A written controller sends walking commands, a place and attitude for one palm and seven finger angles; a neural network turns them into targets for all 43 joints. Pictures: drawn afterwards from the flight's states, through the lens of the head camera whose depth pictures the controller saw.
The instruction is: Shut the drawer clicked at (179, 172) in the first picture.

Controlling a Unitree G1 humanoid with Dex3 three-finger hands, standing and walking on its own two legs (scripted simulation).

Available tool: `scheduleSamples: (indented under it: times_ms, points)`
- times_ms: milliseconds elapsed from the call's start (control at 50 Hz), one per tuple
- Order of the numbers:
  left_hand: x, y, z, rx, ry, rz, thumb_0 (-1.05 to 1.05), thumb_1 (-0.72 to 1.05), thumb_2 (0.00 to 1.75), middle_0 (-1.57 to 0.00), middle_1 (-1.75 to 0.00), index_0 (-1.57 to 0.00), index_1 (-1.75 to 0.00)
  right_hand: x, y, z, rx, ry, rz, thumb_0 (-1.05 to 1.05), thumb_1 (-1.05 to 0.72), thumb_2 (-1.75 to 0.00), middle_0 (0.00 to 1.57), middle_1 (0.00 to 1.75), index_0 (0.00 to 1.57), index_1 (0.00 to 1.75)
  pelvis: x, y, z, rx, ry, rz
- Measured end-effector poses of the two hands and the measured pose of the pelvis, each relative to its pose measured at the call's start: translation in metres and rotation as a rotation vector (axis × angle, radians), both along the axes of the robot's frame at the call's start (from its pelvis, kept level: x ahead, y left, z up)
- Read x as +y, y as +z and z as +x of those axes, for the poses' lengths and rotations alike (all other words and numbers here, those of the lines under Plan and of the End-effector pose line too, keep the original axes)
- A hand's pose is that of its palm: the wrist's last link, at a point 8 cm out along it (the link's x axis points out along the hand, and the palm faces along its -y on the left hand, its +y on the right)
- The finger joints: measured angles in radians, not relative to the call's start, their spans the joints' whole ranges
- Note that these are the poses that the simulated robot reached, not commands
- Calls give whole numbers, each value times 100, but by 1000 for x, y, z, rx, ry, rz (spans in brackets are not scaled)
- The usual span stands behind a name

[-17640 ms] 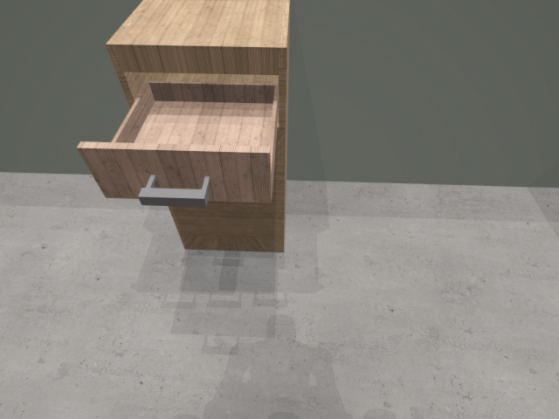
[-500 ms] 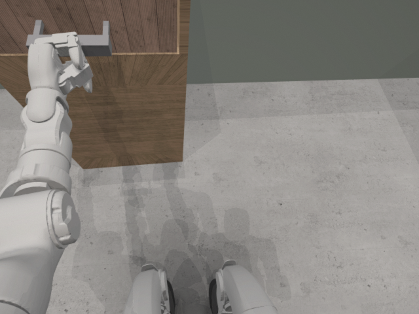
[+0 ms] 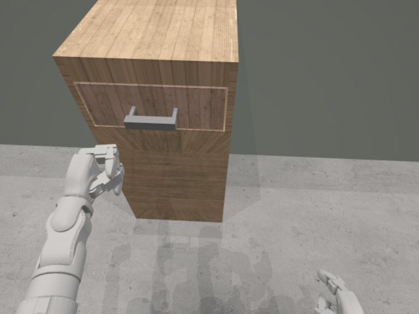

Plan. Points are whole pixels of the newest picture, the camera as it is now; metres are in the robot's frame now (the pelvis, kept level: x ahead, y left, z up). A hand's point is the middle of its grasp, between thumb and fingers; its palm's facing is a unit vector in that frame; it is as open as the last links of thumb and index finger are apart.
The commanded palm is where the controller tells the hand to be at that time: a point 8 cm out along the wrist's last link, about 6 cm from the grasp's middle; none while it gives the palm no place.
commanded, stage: draw the hand back to the body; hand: left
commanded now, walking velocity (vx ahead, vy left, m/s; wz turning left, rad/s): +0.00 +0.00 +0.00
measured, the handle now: (152, 117) +0.60 +0.17 +0.00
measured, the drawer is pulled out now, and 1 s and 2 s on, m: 0.00 0.00 0.00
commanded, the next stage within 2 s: step back with the hand held close in 0.84 s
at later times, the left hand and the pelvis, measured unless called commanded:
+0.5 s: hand (54, 223) +0.22 +0.21 +0.16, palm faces +0.30 -0.90 -0.33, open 3.2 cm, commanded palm +0.17 +0.26 +0.18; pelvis +0.00 -0.01 +0.04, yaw +0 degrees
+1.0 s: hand (15, 259) +0.17 +0.22 +0.19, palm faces +0.39 -0.84 -0.38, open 3.2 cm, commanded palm +0.12 +0.26 +0.21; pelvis -0.01 -0.02 +0.04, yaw +1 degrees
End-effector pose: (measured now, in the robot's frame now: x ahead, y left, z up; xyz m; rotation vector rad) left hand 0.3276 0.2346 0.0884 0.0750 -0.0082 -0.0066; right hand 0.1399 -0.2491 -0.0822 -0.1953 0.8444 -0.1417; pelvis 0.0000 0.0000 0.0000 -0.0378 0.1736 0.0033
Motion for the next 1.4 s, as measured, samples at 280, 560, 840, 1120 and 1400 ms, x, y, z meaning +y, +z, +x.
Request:
scheduleSamples:
  times_ms: [280,560,840,1120,1400]
  points:
    - [18,56,-84,4,250,204,2,89,90,-140,-160,-140,-160,32,35,37,-118,84,28,1,-90,-90,20,30,20,30,-4,29,-7,-180,2,28]
    - [25,98,-160,-71,329,305,1,89,90,-140,-160,-140,-160,22,38,33,-129,108,25,1,-90,-90,21,30,20,30,-12,36,-4,-246,-1,30]
    - [29,117,-206,-126,407,363,1,89,90,-141,-160,-141,-160,15,42,37,-188,111,13,1,-90,-90,20,30,20,30,-16,35,-10,-263,14,28]
    - [33,128,-193,-194,350,428,1,89,90,-141,-160,-141,-160,13,41,20,-145,70,1,1,-90,-90,21,30,20,30,-12,35,-16,-212,8,20]
    - [50,121,-219,-134,273,485,1,88,90,-140,-160,-140,-159,18,37,-19,-65,-1,-48,1,-90,-90,20,30,20,30,10,31,-44,-169,1,24]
